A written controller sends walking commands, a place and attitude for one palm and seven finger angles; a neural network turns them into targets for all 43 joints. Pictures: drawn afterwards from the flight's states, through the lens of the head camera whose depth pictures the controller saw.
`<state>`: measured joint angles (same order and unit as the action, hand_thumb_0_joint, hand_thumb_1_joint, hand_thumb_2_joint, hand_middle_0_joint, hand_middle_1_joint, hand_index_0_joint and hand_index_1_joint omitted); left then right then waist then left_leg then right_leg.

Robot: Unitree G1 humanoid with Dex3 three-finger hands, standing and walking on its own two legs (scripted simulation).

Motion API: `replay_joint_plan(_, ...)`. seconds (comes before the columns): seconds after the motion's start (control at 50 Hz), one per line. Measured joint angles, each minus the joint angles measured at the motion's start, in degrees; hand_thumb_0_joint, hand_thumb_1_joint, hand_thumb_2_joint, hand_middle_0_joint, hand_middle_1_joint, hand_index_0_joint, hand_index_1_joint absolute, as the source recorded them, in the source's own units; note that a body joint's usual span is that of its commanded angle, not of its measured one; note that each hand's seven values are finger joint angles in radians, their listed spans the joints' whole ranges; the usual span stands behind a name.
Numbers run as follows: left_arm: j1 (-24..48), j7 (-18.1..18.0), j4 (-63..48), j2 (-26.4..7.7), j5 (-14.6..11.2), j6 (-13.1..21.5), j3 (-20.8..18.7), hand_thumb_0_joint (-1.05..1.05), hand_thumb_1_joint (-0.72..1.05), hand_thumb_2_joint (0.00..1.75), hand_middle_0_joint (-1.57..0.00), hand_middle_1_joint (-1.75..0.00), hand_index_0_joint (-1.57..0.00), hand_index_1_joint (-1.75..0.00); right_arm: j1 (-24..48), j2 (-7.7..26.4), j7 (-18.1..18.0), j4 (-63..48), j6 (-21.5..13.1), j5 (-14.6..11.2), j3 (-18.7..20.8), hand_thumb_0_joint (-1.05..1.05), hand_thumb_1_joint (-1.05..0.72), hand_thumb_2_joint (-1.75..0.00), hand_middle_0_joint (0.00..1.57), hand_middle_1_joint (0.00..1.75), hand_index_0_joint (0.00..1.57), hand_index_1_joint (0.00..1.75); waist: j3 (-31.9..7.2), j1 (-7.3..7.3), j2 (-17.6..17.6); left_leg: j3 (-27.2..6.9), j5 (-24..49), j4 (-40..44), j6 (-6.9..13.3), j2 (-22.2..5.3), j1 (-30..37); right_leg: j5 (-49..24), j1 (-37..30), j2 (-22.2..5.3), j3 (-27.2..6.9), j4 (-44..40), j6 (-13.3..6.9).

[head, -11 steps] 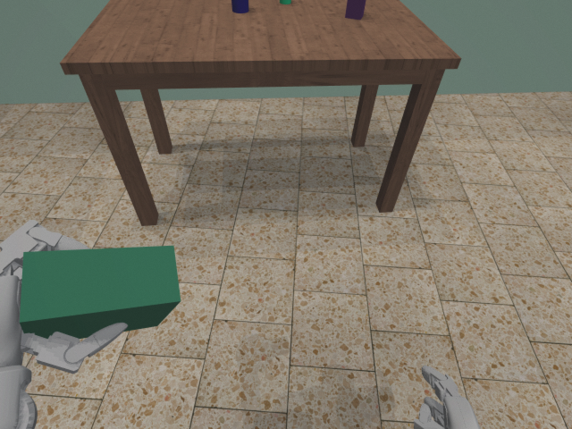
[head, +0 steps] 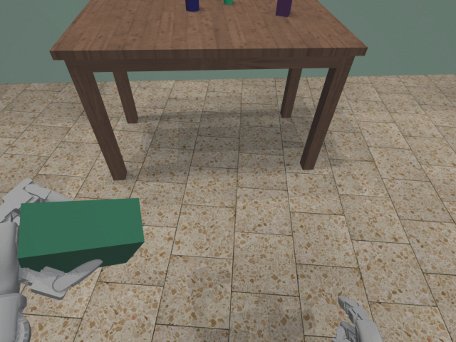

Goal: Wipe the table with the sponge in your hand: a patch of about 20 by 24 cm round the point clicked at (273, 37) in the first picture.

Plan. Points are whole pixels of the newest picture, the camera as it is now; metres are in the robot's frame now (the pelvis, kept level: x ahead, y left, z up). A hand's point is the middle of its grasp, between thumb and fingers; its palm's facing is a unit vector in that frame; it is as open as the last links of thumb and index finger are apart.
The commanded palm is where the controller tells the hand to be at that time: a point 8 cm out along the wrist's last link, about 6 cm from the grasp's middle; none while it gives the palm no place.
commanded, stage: stand and wait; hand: left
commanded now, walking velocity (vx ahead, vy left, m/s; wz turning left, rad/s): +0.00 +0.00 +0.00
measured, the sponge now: (100, 236) +0.23 +0.20 +0.13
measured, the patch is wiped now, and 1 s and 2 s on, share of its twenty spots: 0.00 0.00 0.00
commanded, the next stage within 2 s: look at it before walking up in 0.04 s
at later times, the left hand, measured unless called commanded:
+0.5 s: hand (58, 231) +0.22 +0.24 +0.16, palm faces +0.44 -0.82 -0.38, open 10.4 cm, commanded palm +0.16 +0.28 +0.18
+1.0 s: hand (75, 171) +0.32 +0.26 +0.16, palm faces +0.52 -0.75 -0.42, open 10.4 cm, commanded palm +0.25 +0.29 +0.18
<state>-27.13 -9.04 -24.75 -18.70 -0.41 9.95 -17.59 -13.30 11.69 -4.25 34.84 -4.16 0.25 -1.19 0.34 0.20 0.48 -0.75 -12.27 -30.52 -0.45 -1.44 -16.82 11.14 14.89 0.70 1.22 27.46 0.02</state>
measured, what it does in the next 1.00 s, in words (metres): walks ahead: left foot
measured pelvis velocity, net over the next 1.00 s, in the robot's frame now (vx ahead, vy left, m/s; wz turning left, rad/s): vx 0.12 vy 0.00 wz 0.10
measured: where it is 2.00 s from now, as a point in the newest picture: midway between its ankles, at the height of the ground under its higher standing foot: (247, 294)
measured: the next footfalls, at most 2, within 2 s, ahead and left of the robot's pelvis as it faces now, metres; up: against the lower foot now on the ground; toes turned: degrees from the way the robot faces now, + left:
left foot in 0.92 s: +0.17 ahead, +0.13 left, +0.00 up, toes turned +16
right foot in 1.26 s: +0.34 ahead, -0.14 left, +0.00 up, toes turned -4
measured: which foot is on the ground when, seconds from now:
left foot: down 0.00-0.68, up 0.70-0.90, down 0.92-1.00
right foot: down 0.00-0.92, up 0.94-1.00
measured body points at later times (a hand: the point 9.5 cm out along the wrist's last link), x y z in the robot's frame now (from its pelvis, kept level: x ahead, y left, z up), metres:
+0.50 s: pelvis +0.01 +0.00 +0.00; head +0.00 +0.00 +0.45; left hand +0.19 +0.28 +0.18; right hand +0.16 -0.24 -0.09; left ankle +0.04 +0.12 -0.73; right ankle +0.04 -0.12 -0.73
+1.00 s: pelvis +0.12 +0.00 -0.01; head +0.15 +0.01 +0.43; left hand +0.28 +0.30 +0.19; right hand +0.32 -0.22 -0.10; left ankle +0.13 +0.12 -0.74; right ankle +0.05 -0.11 -0.68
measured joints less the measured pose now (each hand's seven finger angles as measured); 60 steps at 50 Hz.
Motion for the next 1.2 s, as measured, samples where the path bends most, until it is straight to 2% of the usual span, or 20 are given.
replay_joint_plan(0.36,0.2,-0.1,0.2,0.0,0.2,0.0,0.0,-0.01,-0.51,0.99,-0.7,-1.34,-0.7,-1.35,-0.3,-0.1,0.1,0.1,-0.2,0.2,-0.2,0.02,-0.9,-0.89,0.21,0.3,0.21,0.29,-0.3,0.04,0.6,-0.1,0.1,-0.1,0.1,0.2,-0.5,0.2,0.7,-0.2,0.2,0.6,-0.1)
replay_joint_plan(0.46,-0.4,-0.4,-0.8,0.1,0.7,-0.8,0.2,-0.01,-0.51,0.99,-0.7,-1.34,-0.7,-1.35,-1.4,0.0,-0.6,0.4,0.6,0.6,0.1,0.02,-0.9,-0.89,0.21,0.3,0.21,0.3,-1.7,-0.63,0.5,-0.5,-6.2,-3.1,1.0,0.3,-1.7,8.1,1.7,-0.6,1.1,4.2,-0.9)
replay_joint_plan(0.5,-0.2,-0.6,-1.5,-0.1,0.7,-0.7,-0.2,-0.01,-0.51,0.99,-0.7,-1.34,-0.7,-1.35,-1.8,0.1,-0.8,0.4,0.5,0.7,0.3,0.02,-0.9,-0.89,0.21,0.3,0.21,0.3,-1.9,-0.98,0.5,-0.8,-6.5,-3.7,1.2,0.4,-2.0,10.2,1.9,-0.8,1.7,5.3,-1.4)
replay_joint_plan(0.56,0.3,-0.9,-2.6,-1.1,0.5,0.0,-1.5,-0.01,-0.51,0.99,-0.7,-1.34,-0.7,-1.35,-2.0,0.2,-0.9,0.6,0.2,0.9,0.5,0.02,-0.9,-0.89,0.21,0.3,0.21,0.3,-1.3,-1.31,0.6,-1.4,-2.7,-5.0,0.6,0.3,-2.2,11.0,2.2,-0.9,2.5,8.1,-1.2)
replay_joint_plan(0.66,-0.6,-0.5,-1.0,-1.1,0.4,0.6,-2.4,-0.01,-0.51,0.99,-0.7,-1.34,-0.7,-1.35,-2.9,-0.6,-0.4,1.5,0.4,0.7,0.5,0.02,-0.9,-0.89,0.21,0.3,0.21,0.29,-2.6,-1.43,1.7,-2.5,-7.2,-7.8,-0.6,-0.5,-1.6,9.4,0.5,-0.2,3.6,8.2,-1.1)
replay_joint_plan(0.7,-0.6,-0.2,-0.6,-0.9,0.5,0.6,-1.7,-0.01,-0.51,0.99,-0.7,-1.34,-0.7,-1.35,-3.4,-0.7,0.0,1.9,0.5,0.4,0.6,0.02,-0.9,-0.89,0.21,0.3,0.21,0.29,-3.1,-1.39,1.5,-1.5,-10.6,-12.1,0.3,-0.7,-3.1,8.5,0.1,-0.6,4.4,8.6,-1.8)
replay_joint_plan(0.74,0.6,0.0,0.2,-0.2,0.6,0.9,0.0,-0.01,-0.51,0.99,-0.7,-1.34,-0.7,-1.35,-3.6,-0.4,0.2,3.2,0.8,0.1,0.8,0.02,-0.9,-0.89,0.21,0.3,0.21,0.29,-2.7,-1.21,0.6,0.4,-12.9,-21.5,0.2,-0.6,-6.3,10.6,-1.3,-1.7,5.6,8.5,-2.0)
replay_joint_plan(0.78,1.0,0.2,0.3,0.7,1.0,1.3,1.0,-0.01,-0.51,0.99,-0.7,-1.34,-0.7,-1.35,-3.5,0.3,0.2,4.0,1.2,0.3,0.7,0.02,-0.9,-0.89,0.21,0.3,0.21,0.29,-2.1,-0.53,-0.4,2.7,-12.6,-25.5,0.1,-1.2,-8.3,11.2,-3.1,-2.5,6.0,6.8,-1.8)
replay_joint_plan(0.82,0.6,0.4,-0.7,0.6,1.1,1.9,0.8,-0.01,-0.51,0.99,-0.71,-1.34,-0.7,-1.35,-2.9,0.7,0.2,3.9,1.7,0.5,0.6,0.02,-0.91,-0.89,0.21,0.3,0.21,0.29,-1.2,-0.15,-1.4,5.0,-11.6,-21.9,0.3,-2.2,-8.5,11.1,-4.4,-3.2,6.1,5.2,-1.4)
replay_joint_plan(0.9,-0.2,-0.4,-5.1,-1.4,0.5,2.6,-1.5,-0.01,-0.51,0.99,-0.71,-1.34,-0.7,-1.35,-1.5,1.2,-0.1,1.3,1.2,0.6,1.2,0.02,-0.91,-0.89,0.21,0.3,0.21,0.29,1.6,0.32,-3.0,8.8,-4.6,-5.2,0.7,-2.6,-4.0,13.8,-5.6,-4.5,6.4,6.9,-0.4)
replay_joint_plan(0.92,-0.4,-0.8,-6.4,-1.9,0.2,2.7,-2.4,-0.01,-0.51,0.99,-0.71,-1.34,-0.7,-1.35,-0.7,1.4,-0.2,0.5,0.8,0.6,1.5,0.02,-0.91,-0.89,0.21,0.3,0.21,0.29,2.4,0.56,-3.3,9.4,-1.5,-3.0,1.1,-2.3,-2.8,15.3,-4.5,-5.0,5.8,10.4,-0.2)
replay_joint_plan(0.94,-0.2,-1.2,-6.9,-2.3,0.0,2.9,-3.3,-0.01,-0.51,0.99,-0.71,-1.34,-0.7,-1.35,0.6,1.0,-0.3,0.2,0.7,0.5,1.9,0.02,-0.91,-0.89,0.21,0.3,0.21,0.29,3.3,0.79,-3.9,10.2,-1.4,-4.5,1.2,-2.0,-2.7,16.6,-2.6,-5.5,4.5,16.1,-0.1)
replay_joint_plan(0.98,0.7,-1.7,-6.3,-2.9,0.0,2.9,-4.3,-0.01,-0.51,0.99,-0.71,-1.34,-0.71,-1.35,3.0,-0.2,-0.2,0.0,0.3,0.5,2.1,0.02,-0.91,-0.89,0.2,0.3,0.21,0.29,4.2,0.76,-3.9,10.9,-4.1,-6.5,1.1,-2.4,-2.1,19.4,2.6,-4.3,2.0,29.6,-0.1)
replay_joint_plan(1.04,1.8,-1.2,-5.3,-3.7,-0.1,1.7,-4.4,-0.01,-0.51,0.99,-0.71,-1.34,-0.71,-1.35,4.4,-2.3,0.7,-0.1,-0.4,0.1,1.5,0.02,-0.91,-0.89,0.2,0.3,0.21,0.29,3.5,-0.02,-2.6,10.1,-5.3,-4.6,0.6,-3.3,-0.2,18.9,9.8,-3.4,2.3,40.4,0.6)
replay_joint_plan(1.1,0.8,-0.8,-6.3,-3.0,-0.3,1.3,-3.8,-0.01,-0.51,0.99,-0.71,-1.34,-0.71,-1.35,4.1,-3.9,1.5,-0.6,-1.2,-0.2,0.4,0.02,-0.91,-0.89,0.2,0.3,0.21,0.29,2.7,0.09,-1.4,10.0,-4.7,-0.9,-0.5,-4.5,2.6,14.8,14.4,-4.8,3.7,37.2,1.2)
replay_joint_plan(1.2,-2.2,0.2,-6.8,-2.3,-0.6,2.0,-3.3,-0.01,-0.51,0.99,-0.71,-1.34,-0.71,-1.35,1.6,-4.7,1.5,-1.2,-1.8,0.0,-0.4,0.01,-0.9,-0.89,0.21,0.3,0.21,0.3,2.1,0.41,0.8,9.5,-6.0,2.2,-3.1,-6.3,7.2,8.7,13.4,-6.2,6.7,19.9,1.9)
